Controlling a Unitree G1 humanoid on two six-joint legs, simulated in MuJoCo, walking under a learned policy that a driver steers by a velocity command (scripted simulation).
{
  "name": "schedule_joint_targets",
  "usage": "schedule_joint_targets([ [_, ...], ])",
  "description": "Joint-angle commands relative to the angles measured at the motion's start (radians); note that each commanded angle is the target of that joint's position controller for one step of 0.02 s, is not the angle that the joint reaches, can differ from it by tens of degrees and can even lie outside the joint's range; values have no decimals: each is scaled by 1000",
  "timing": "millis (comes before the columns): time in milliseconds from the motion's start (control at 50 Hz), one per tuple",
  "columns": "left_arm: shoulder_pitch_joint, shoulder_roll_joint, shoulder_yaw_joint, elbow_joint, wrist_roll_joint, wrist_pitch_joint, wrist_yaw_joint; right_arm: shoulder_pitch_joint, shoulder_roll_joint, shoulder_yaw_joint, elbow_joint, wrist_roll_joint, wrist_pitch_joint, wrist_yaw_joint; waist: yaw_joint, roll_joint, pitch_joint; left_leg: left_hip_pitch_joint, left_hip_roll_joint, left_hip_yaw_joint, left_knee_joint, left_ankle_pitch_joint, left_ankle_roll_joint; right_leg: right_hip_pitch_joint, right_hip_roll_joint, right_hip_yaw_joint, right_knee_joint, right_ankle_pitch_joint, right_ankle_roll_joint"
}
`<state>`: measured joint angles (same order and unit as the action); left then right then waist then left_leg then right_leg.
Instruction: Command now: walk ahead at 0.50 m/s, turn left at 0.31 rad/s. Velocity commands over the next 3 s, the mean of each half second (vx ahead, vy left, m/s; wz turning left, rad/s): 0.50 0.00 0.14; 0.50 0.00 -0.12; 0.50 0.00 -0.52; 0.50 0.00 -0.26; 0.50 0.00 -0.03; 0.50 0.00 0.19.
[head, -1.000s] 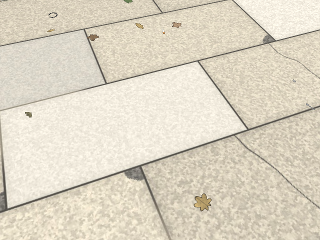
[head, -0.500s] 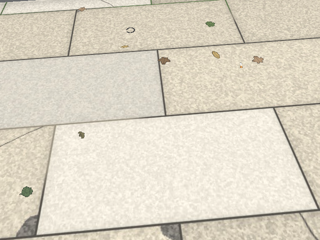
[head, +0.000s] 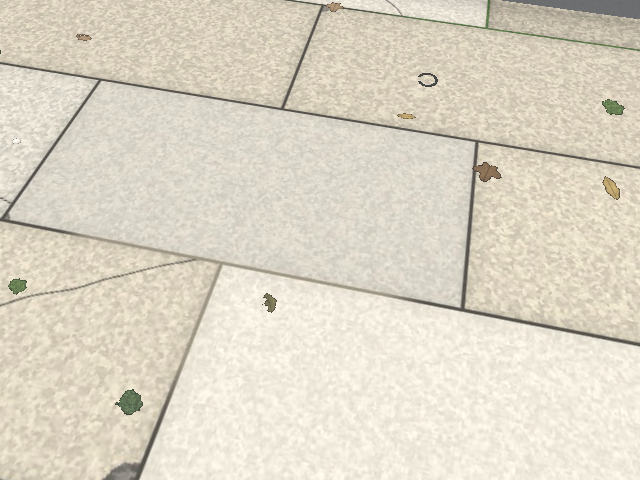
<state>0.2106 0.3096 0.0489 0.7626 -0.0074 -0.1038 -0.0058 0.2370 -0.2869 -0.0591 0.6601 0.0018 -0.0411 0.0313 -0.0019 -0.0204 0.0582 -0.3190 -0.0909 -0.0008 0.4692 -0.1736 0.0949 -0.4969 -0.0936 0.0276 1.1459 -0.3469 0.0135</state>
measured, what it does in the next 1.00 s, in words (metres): walks ahead: right foot, then left foot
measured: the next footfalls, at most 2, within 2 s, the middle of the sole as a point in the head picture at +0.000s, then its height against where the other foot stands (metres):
right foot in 0.36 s outside the picture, level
left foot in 0.86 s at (279, 373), level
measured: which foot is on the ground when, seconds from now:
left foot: down 0.00-0.38, up 0.40-0.84, down 0.86-1.00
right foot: up 0.00-0.34, down 0.36-0.88, up 0.90-1.00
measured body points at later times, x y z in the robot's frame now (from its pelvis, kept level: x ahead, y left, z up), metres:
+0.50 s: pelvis +0.29 -0.06 +0.00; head +0.32 -0.07 +0.45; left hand +0.42 +0.21 -0.10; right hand +0.38 -0.34 -0.12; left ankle +0.20 +0.07 -0.65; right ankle +0.35 -0.15 -0.74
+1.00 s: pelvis +0.58 +0.00 +0.00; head +0.61 +0.01 +0.45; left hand +0.63 +0.28 -0.14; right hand +0.72 -0.27 -0.09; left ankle +0.63 +0.10 -0.74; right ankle +0.47 -0.14 -0.65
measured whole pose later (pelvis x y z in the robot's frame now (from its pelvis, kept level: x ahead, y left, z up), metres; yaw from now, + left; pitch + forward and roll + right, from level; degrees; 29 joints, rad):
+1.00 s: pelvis +0.58 +0.00 +0.00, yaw -3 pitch +2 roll +0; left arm 0.33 0.31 0.05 0.86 -0.03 -0.05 0.00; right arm 0.16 -0.26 -0.05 0.73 -0.01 -0.09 0.02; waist 0.02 -0.04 0.03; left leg -0.35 0.00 0.07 0.49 -0.17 0.03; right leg -0.39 -0.03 0.05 1.14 -0.39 -0.02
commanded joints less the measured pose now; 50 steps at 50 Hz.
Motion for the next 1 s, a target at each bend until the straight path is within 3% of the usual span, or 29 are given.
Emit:
schedule_joint_targets([
  [20,53,95,27,-43,13,10,4,-7,-124,-31,-53,-4,-33,-10,21,70,-115,141,281,-284,-253,300,200,-105,-50,24,-71,84,24],
  [80,-41,64,15,-68,17,17,5,25,-142,-34,-18,0,-37,-24,-4,66,-64,124,249,-198,-286,315,174,-147,-45,17,-245,268,45],
  [140,-139,42,4,-85,9,8,-7,64,-148,-33,12,6,-34,-31,-47,72,-37,126,216,-139,-293,232,129,-102,-10,-1,-455,461,37],
  [240,-258,53,3,-127,-3,-5,-33,152,-164,-39,73,14,-24,-32,-90,79,11,271,288,-185,-253,192,122,-138,24,2,-607,449,-3],
  [300,-232,72,10,-130,0,-10,-44,162,-176,-45,94,15,-9,-39,-61,102,-5,368,324,-205,-179,329,94,-102,45,-8,-650,322,-46],
  [320,-182,88,18,-119,1,-11,-42,149,-183,-47,94,15,-5,-41,-30,115,-36,376,313,-195,-119,476,81,-20,71,-32,-660,283,-65],
  [340,-68,117,36,-86,4,-12,-36,133,-176,-42,91,13,0,-43,34,107,-113,359,269,-158,14,627,58,148,100,-63,-684,304,-94],
  [360,95,168,53,-54,13,-12,-29,129,-142,-25,76,1,1,-45,105,76,-252,228,219,-118,238,544,25,430,9,19,-630,366,-150],
  [380,213,261,78,-33,24,-5,-24,258,-54,3,59,3,-16,-39,86,-145,-423,-168,67,-50,635,132,-60,848,-238,438,-647,224,-313],
  [400,255,188,61,-11,-2,1,-29,235,-72,4,70,8,-31,-35,111,-233,-468,-342,11,-132,786,-395,-72,914,-295,708,-806,34,-346],
  [420,187,143,43,-19,-11,5,-25,141,-151,-17,46,31,-41,-28,116,-147,-301,-443,78,-149,851,-355,-63,795,-270,605,-841,-92,-294],
  [440,116,121,35,-33,-3,12,-21,63,-153,-15,24,36,-46,-27,96,-74,-191,-449,131,-107,821,-269,-57,648,-234,484,-864,-72,-262],
  [460,61,100,26,-36,7,15,-21,21,-143,-15,15,21,-46,-27,67,-34,-99,-427,165,-84,747,-206,-60,502,-193,393,-902,14,-252],
  [480,29,77,17,-41,18,10,-22,33,-135,-21,22,11,-40,-29,32,-52,-74,-367,198,-89,689,-157,-63,413,-161,331,-929,95,-241],
  [520,9,74,17,-36,15,2,-24,85,-95,-15,44,9,-24,-31,-3,-75,-71,-292,212,-75,639,-120,-81,328,-130,252,-974,202,-250],
  [560,16,98,23,-20,10,-6,-21,61,-78,-10,36,3,-16,-35,-10,-62,-52,-313,222,-63,566,-61,-103,302,-125,187,-1006,298,-265],
  [660,71,129,31,17,-2,6,-5,-111,-41,7,0,2,-34,-25,44,-36,-21,-293,200,-26,233,221,-117,325,-72,48,-1021,394,-222],
  [760,172,148,38,72,-17,31,0,-252,-50,6,-48,13,-49,-1,87,-32,12,-286,163,-29,72,236,-98,446,-126,84,-967,382,-210],
  [820,162,169,49,81,-20,49,10,-207,-88,-8,-44,11,-61,6,37,-55,-13,-197,139,-33,18,130,-70,503,-155,133,-875,465,-184],
  [840,139,171,48,78,-20,53,12,-124,-111,-21,-22,8,-65,3,-18,-56,-58,-68,117,-10,-14,118,-51,487,-130,117,-784,579,-165],
  [860,139,137,35,73,-11,53,12,21,-161,-46,17,2,-66,-7,-84,-38,-166,167,134,-15,0,136,-20,414,-71,82,-606,604,-134],
  [880,145,63,8,41,18,51,12,195,-237,-65,37,-14,-62,-19,-143,90,-341,470,335,-220,43,150,40,218,13,29,-285,322,-90],
  [900,285,-24,-16,32,-6,32,7,213,-278,-73,56,-15,-51,-15,-69,371,-456,722,520,-643,-80,-86,174,-126,145,27,8,-237,-42],
  [920,224,96,12,50,-30,24,5,193,-172,-48,42,-7,-49,-16,-110,239,-377,654,488,-648,-144,-230,142,-220,91,115,114,-230,-42],
  [940,135,136,28,24,-41,22,4,134,-133,-34,42,-2,-50,-20,-107,183,-240,535,462,-496,-163,-213,105,-266,52,97,126,-136,-47],
  [960,93,122,28,17,-34,24,9,71,-116,-27,41,-6,-53,-20,-78,119,-173,415,426,-397,-191,-116,90,-237,12,79,101,-54,-41],
  [980,78,110,33,14,-23,30,10,24,-88,-21,44,-9,-56,-19,-52,116,-119,321,394,-311,-225,-37,86,-209,-13,80,55,1,-34],
  [1000,100,91,34,18,-24,42,8,-3,-76,-19,49,-16,-63,-19,-23,138,-101,254,374,-243,-257,16,79,-152,-36,85,34,40,-29],
])
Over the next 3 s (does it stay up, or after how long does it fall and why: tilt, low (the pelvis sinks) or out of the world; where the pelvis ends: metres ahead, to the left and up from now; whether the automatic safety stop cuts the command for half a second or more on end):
stays up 1.63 -0.42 -0.02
